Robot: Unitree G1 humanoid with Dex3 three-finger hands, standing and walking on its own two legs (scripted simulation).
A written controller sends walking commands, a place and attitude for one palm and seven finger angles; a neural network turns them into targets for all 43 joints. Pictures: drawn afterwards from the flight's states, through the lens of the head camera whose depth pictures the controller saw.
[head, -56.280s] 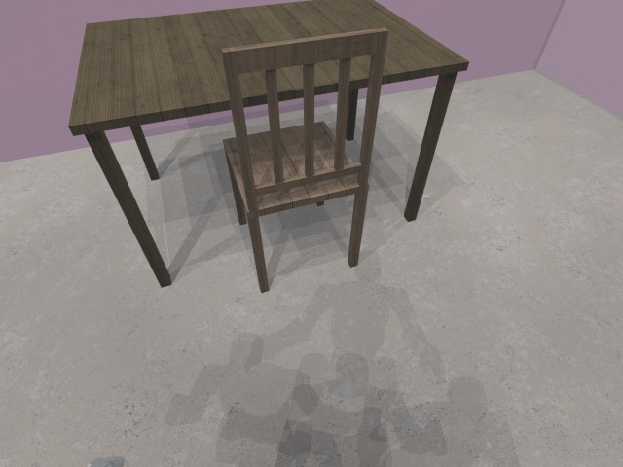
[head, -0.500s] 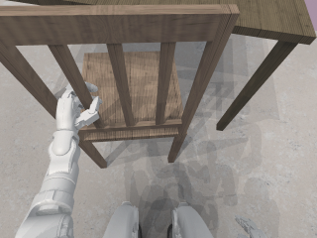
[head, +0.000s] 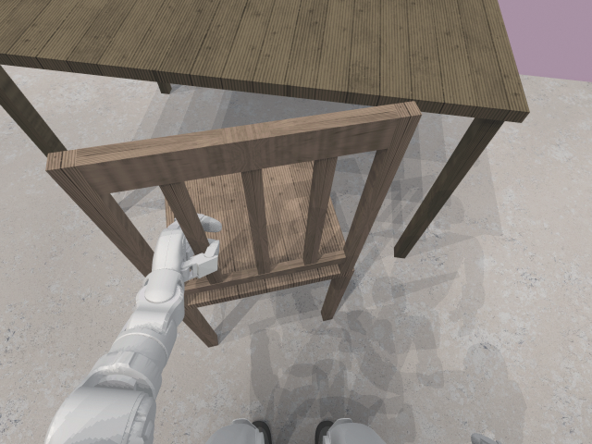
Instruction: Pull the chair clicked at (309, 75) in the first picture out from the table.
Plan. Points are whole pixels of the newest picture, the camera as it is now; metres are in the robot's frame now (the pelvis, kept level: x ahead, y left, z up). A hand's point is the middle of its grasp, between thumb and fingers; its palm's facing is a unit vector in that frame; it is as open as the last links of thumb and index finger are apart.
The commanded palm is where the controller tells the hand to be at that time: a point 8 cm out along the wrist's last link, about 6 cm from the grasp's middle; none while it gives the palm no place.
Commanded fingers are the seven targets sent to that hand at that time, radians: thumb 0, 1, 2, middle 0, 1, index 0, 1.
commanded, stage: step backward, pulling the chair out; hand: left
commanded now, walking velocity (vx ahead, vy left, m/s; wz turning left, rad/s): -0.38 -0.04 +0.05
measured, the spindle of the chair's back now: (258, 230) +0.43 +0.05 -0.06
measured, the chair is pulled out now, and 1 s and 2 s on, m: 0.19 0.30 0.40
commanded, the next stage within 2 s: none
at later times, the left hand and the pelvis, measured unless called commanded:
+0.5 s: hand (215, 315) +0.29 +0.11 -0.06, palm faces -0.04 -0.99 -0.16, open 5.4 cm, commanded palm +0.30 +0.16 -0.06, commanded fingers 0.00 0.90 0.90 -0.50 -1.45 -0.50 -1.45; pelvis -0.06 +0.00 +0.00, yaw +1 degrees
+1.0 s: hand (207, 333) +0.27 +0.12 -0.06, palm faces +0.00 -0.98 -0.20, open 5.5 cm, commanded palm +0.26 +0.17 -0.06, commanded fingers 0.00 0.90 0.90 -0.50 -1.45 -0.50 -1.45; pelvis -0.11 +0.00 +0.00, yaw +4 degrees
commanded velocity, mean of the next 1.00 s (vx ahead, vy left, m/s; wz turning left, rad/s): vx -0.38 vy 0.00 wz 0.05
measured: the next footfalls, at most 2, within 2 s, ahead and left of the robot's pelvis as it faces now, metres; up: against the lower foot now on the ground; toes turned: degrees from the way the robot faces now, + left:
left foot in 0.96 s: -0.20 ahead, +0.13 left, +0.00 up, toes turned +2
right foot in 1.92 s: -0.14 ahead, -0.14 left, +0.00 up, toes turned -3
